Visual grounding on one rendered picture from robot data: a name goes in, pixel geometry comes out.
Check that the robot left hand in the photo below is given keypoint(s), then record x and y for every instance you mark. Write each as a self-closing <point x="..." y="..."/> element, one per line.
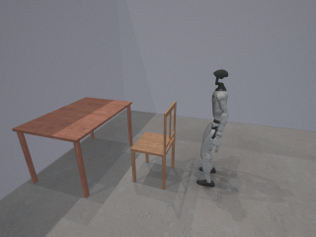
<point x="215" y="142"/>

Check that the humanoid robot head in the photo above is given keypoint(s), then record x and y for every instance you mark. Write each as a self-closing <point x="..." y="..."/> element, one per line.
<point x="221" y="73"/>

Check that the table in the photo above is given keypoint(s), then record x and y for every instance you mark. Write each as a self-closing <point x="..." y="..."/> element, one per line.
<point x="72" y="123"/>

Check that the robot torso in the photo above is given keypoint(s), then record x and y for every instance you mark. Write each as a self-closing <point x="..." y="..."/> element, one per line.
<point x="216" y="111"/>

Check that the robot left forearm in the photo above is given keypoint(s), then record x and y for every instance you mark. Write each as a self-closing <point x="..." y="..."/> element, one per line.
<point x="222" y="123"/>

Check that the robot left upper arm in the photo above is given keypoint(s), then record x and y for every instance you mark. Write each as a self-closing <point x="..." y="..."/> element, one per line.
<point x="221" y="99"/>

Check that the chair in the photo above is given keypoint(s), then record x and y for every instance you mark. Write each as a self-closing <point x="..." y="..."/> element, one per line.
<point x="157" y="144"/>

